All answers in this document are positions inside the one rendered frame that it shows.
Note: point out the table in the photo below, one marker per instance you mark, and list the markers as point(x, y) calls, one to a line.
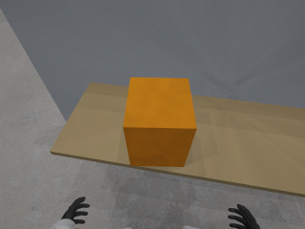
point(241, 143)

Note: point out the robot left forearm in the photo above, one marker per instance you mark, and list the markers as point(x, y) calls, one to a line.
point(64, 224)

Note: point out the right robot hand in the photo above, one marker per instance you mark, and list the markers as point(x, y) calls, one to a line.
point(246, 218)

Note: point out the carton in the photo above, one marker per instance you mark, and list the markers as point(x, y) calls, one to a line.
point(159, 123)

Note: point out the left robot hand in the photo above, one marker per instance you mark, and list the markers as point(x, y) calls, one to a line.
point(71, 213)

